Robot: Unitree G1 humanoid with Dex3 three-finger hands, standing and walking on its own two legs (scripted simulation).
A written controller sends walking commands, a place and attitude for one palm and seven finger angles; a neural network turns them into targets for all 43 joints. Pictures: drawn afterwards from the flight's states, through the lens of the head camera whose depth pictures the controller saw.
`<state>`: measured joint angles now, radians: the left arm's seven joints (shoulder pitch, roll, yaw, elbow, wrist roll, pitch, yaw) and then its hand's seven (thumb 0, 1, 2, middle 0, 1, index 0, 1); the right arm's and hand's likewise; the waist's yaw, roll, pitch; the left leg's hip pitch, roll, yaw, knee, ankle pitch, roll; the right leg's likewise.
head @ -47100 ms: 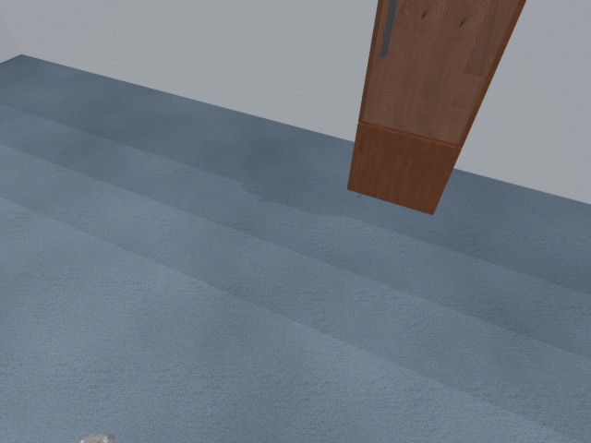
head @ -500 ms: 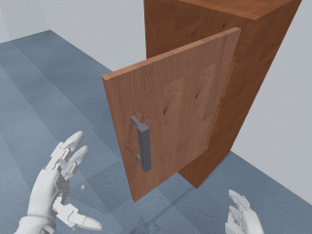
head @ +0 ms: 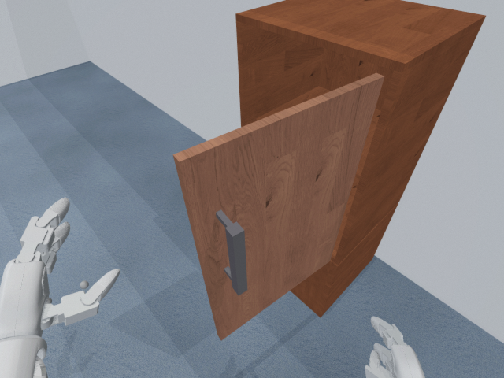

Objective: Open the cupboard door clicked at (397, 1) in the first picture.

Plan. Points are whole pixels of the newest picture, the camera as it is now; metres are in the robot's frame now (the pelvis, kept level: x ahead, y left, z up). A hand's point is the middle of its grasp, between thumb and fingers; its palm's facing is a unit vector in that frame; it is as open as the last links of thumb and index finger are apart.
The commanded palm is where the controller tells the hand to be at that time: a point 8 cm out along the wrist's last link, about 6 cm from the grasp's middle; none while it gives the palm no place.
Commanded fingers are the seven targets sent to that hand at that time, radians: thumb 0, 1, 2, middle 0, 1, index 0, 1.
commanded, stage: draw the hand back to the body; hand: left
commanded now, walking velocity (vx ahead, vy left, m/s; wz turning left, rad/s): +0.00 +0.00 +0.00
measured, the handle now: (231, 254) +0.31 +0.08 +0.04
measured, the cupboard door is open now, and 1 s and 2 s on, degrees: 82 82 82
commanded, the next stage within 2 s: step back with the hand held close in 0.56 s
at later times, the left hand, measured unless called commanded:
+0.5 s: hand (75, 272) +0.19 +0.25 +0.15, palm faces +0.45 -0.81 -0.38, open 7.5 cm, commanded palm +0.14 +0.28 +0.17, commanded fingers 0.00 0.90 0.90 -0.20 -0.30 -0.20 -0.30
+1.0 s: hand (75, 278) +0.18 +0.24 +0.15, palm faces +0.32 -0.81 -0.50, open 7.4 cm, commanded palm +0.13 +0.29 +0.18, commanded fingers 0.00 0.90 0.90 -0.20 -0.30 -0.20 -0.30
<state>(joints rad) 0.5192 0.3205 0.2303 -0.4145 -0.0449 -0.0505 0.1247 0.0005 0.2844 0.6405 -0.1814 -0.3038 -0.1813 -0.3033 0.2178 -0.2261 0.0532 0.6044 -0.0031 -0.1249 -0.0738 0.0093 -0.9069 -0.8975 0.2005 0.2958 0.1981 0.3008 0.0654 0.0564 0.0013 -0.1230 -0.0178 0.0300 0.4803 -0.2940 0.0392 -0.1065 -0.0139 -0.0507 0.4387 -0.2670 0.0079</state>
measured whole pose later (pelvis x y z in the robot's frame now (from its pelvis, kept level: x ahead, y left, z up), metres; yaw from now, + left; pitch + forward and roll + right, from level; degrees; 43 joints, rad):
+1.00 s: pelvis -0.02 +0.00 +0.00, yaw -2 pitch +0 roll -1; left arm 0.56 0.40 0.37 -0.46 -0.04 -0.14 0.11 0.02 0.89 0.90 -0.21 -0.30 -0.21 -0.30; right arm 0.16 -0.24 -0.01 0.57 0.01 -0.02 -0.08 0.01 -0.91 -0.90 0.20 0.30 0.20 0.30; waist 0.01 0.03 0.04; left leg -0.22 0.00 0.06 0.47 -0.24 0.04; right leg -0.22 0.00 -0.02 0.43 -0.20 0.00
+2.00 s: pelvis -0.18 -0.01 -0.01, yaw -4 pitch +2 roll -1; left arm 0.58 0.50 0.44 -0.53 -0.06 -0.22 0.12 0.01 0.88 0.90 -0.21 -0.31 -0.21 -0.30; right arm 0.16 -0.21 0.02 0.62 0.01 -0.07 -0.08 0.01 -0.91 -0.90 0.20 0.30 0.20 0.30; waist -0.01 -0.02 0.00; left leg -0.43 0.00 0.03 0.49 -0.09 0.04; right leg -0.11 0.05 -0.01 0.48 -0.39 -0.01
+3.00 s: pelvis -0.25 +0.01 +0.00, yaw -2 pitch +1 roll -2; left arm 0.41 0.41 0.27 -0.19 0.01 -0.17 0.08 0.01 0.89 0.90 -0.20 -0.30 -0.20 -0.30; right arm 0.18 -0.26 0.00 0.72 0.00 -0.15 -0.02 0.01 -0.91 -0.90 0.20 0.30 0.20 0.30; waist 0.01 0.04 -0.02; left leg -0.36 -0.01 -0.02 0.49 -0.15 0.03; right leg -0.19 0.02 -0.04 0.45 -0.28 -0.01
